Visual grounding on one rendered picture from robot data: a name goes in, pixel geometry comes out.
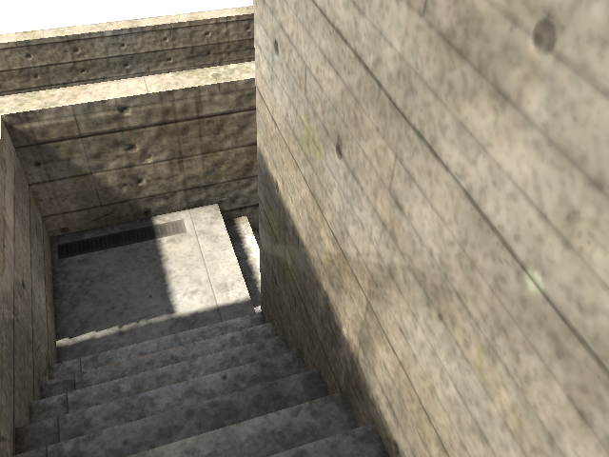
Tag stairs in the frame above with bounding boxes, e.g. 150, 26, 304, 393
10, 312, 389, 457
224, 216, 262, 313

